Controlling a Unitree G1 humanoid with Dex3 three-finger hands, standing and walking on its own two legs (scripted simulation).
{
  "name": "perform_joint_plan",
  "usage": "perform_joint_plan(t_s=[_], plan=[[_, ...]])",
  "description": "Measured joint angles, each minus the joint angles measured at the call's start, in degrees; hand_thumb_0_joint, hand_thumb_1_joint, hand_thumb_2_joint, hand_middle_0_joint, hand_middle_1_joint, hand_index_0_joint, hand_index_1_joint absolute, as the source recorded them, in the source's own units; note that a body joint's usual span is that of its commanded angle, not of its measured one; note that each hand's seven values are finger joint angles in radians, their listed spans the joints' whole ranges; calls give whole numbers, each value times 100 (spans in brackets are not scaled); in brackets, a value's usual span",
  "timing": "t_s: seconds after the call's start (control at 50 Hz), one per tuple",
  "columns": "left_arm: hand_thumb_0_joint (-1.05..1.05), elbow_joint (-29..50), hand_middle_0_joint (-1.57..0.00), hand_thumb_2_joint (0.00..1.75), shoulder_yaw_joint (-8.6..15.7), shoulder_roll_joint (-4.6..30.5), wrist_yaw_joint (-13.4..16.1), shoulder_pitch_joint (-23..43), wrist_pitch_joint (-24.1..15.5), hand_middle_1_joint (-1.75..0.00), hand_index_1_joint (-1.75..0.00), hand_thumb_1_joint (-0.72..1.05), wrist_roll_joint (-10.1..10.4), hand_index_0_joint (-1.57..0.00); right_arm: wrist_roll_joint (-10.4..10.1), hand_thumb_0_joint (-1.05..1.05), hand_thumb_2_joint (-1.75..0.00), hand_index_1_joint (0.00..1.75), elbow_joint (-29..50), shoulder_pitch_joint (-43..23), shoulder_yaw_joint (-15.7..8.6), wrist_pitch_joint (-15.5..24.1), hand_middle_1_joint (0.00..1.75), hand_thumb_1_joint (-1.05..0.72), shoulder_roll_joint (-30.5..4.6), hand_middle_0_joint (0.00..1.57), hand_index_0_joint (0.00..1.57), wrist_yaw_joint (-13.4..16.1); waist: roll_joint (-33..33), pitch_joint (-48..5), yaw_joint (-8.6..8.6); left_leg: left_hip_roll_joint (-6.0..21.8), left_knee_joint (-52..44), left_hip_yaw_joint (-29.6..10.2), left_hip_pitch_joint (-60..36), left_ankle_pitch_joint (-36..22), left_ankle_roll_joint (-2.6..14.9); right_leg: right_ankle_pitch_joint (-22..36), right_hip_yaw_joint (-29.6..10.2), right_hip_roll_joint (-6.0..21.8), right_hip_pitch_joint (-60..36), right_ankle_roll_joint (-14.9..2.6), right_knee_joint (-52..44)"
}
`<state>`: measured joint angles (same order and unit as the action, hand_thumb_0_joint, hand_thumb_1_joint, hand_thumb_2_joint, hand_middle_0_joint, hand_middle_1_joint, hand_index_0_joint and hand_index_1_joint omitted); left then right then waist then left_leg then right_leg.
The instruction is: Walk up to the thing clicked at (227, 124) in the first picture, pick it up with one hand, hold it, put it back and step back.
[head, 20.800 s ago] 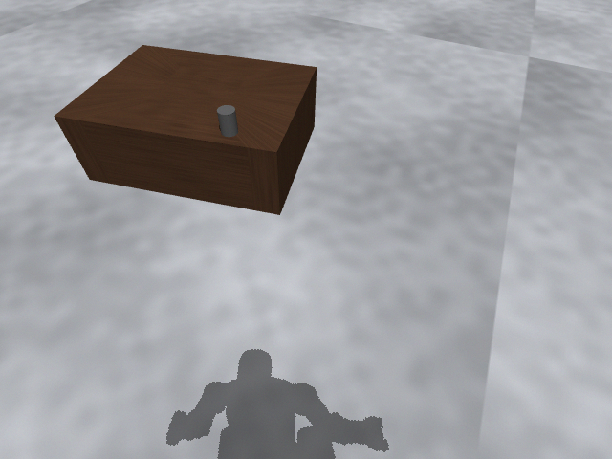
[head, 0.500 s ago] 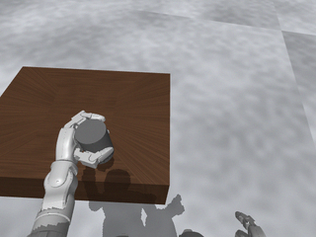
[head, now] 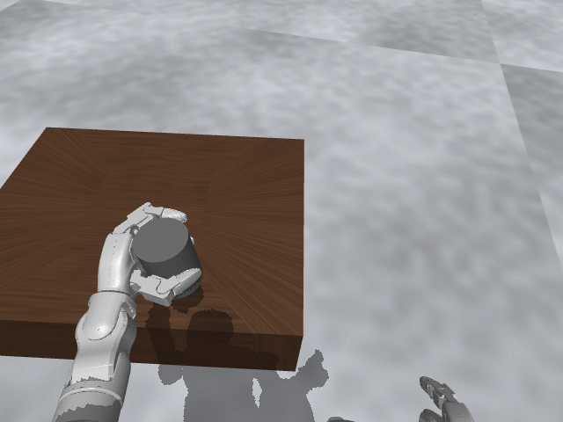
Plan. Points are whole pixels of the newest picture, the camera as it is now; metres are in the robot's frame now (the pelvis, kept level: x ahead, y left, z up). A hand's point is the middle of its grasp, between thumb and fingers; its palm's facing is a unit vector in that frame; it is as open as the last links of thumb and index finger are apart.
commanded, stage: hold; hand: left
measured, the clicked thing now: (170, 259) +0.33 +0.16 +0.05
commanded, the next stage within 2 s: crouch in 1.92 s
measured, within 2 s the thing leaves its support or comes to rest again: neither
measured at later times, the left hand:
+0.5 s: hand (165, 257) +0.33 +0.16 +0.06, palm faces +0.00 -1.00 +0.00, open 10.0 cm
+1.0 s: hand (164, 258) +0.33 +0.16 +0.06, palm faces +0.00 -1.00 +0.00, open 10.0 cm
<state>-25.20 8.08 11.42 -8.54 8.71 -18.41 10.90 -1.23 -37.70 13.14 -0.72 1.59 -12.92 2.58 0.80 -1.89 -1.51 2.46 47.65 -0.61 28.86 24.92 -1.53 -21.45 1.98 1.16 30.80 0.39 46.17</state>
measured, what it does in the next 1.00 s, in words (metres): stands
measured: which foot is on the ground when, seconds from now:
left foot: down 0.00-1.00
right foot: down 0.00-1.00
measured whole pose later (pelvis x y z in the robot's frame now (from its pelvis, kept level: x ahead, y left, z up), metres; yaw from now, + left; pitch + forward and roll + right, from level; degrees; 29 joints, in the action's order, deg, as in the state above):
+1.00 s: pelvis +0.00 +0.00 +0.00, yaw +0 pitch +5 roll -1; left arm -25.5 8.0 11.4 -9.1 8.5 -18.5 11.0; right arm -1.2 -37.9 12.8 -0.6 2.1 -12.7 2.2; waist 0.8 -1.4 -1.3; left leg 2.2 46.2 -0.6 27.1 24.2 -1.3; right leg -20.7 1.9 1.4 29.0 0.6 44.6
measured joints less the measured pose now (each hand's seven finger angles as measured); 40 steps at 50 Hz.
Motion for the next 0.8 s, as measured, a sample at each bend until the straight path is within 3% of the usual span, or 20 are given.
perform_joint_plan(t_s=[0.8], plan=[[-1, 103, -72, 104, -79, -28, -7, -91, -29, -101, -100, -34, -17, -71, -4, 1, -90, 30, -37, 15, 10, 55, 30, -91, 9, 20, 20, -37, -6, 51, 41, -34, -104, -1, -153, -51, 30, 59, 0, 29, -174, 31, -132]])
